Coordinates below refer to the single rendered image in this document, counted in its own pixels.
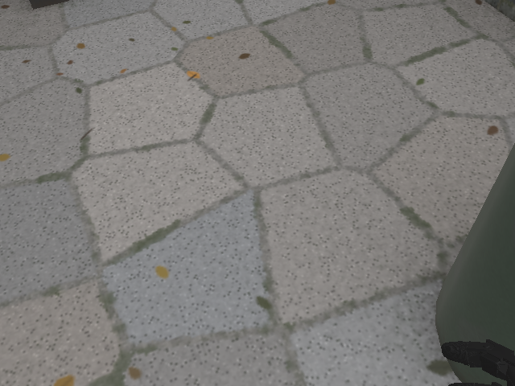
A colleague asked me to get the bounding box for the right robot hand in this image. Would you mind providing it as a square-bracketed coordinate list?
[441, 339, 515, 386]

